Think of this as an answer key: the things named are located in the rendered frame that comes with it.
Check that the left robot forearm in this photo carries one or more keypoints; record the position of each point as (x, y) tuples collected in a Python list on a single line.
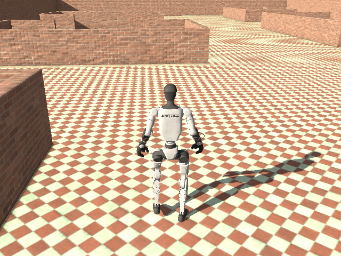
[(144, 140)]

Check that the right robot forearm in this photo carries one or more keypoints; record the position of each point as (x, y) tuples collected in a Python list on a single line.
[(197, 138)]

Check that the left robot shin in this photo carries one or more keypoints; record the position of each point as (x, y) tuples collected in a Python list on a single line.
[(156, 189)]

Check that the robot left hand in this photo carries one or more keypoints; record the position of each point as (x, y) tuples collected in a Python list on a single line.
[(141, 149)]

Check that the robot right upper arm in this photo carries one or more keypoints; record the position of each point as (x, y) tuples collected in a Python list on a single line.
[(190, 121)]

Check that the robot right hand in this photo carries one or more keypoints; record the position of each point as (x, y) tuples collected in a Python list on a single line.
[(197, 146)]

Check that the robot left thigh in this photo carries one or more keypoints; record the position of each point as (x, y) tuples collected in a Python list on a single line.
[(157, 157)]

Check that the robot left upper arm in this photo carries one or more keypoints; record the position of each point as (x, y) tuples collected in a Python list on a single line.
[(150, 121)]

